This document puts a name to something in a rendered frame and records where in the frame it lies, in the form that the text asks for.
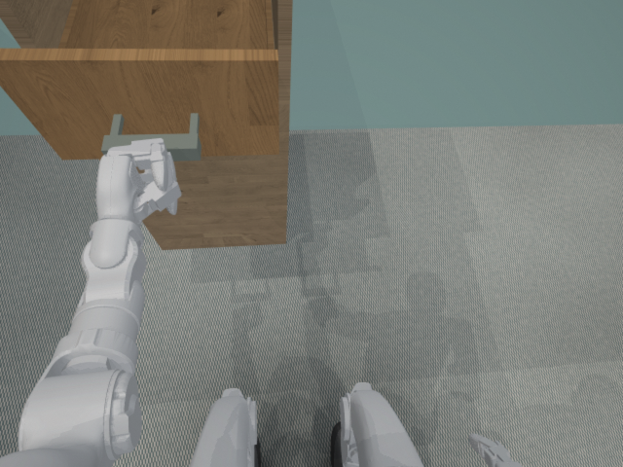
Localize robot right shin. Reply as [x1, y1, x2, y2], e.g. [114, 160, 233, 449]
[341, 382, 372, 467]

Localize drawer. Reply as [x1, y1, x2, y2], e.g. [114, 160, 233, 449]
[0, 0, 279, 160]

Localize robot right thigh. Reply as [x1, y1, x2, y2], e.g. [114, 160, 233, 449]
[340, 390, 424, 467]

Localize robot left upper arm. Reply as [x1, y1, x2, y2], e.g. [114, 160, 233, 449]
[0, 369, 142, 467]

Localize robot right hand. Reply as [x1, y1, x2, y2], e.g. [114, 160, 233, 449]
[469, 434, 523, 467]

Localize robot left hand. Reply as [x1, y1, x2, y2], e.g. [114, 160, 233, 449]
[95, 138, 182, 229]

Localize robot left forearm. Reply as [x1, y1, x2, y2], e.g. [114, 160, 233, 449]
[18, 218, 147, 451]

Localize handle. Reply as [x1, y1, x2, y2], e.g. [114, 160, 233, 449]
[101, 113, 202, 162]

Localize cabinet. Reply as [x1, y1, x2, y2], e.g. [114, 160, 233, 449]
[0, 0, 293, 250]

